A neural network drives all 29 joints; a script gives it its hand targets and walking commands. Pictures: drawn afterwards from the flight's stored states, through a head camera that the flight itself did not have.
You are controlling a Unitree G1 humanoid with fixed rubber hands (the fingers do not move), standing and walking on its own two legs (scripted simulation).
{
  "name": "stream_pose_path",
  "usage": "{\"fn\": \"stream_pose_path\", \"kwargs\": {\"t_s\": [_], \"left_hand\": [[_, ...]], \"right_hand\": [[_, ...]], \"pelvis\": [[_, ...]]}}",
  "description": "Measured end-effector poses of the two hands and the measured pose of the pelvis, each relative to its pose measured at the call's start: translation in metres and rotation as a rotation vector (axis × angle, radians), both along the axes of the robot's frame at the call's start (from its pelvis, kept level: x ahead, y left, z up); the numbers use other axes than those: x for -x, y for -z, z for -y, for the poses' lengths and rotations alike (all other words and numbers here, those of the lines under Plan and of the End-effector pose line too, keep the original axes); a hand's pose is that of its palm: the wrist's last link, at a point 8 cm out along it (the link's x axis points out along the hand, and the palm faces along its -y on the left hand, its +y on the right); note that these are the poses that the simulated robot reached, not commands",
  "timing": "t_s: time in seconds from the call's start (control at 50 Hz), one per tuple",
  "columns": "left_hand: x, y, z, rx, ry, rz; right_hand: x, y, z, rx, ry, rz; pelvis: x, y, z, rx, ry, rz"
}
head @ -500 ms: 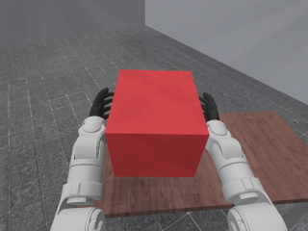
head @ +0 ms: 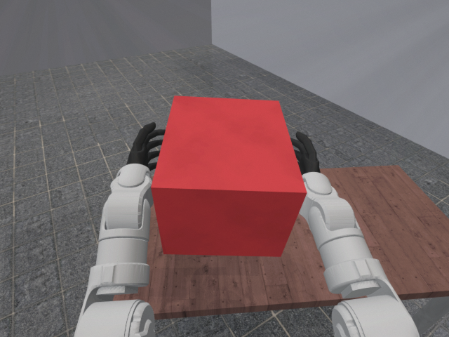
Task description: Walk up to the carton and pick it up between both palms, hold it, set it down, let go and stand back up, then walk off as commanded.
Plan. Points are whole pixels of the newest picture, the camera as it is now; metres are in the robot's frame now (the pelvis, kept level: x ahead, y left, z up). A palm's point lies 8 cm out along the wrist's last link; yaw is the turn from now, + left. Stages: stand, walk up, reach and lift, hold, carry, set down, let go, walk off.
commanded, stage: hold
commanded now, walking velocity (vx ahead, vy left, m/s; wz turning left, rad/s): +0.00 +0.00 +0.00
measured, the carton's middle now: (224, 172) +0.37 +0.00 +0.16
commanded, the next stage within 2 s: none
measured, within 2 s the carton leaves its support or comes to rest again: neither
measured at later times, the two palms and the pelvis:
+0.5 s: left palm (141, 167) +0.36 +0.15 +0.19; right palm (307, 176) +0.35 -0.15 +0.16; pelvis +0.00 +0.00 +0.00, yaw +0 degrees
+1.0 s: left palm (140, 165) +0.36 +0.15 +0.19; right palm (307, 175) +0.35 -0.15 +0.16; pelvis +0.00 +0.00 +0.00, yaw +0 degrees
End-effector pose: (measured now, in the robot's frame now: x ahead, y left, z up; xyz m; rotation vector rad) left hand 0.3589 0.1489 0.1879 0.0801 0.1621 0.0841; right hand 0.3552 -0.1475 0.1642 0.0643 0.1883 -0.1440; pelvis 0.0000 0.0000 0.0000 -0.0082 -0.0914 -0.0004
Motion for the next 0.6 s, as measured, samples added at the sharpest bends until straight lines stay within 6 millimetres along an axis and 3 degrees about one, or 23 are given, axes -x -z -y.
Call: {"fn": "stream_pose_path", "kwargs": {"t_s": [0.6], "left_hand": [[0.0009,0.0004,0.0013,0.002,0.002,-0.017]], "right_hand": [[0.0016,0.0023,0.0012,0.001,-0.001,-0.008]], "pelvis": [[0.0023,0.0000,0.0007,-0.001,0.000,0.003]]}}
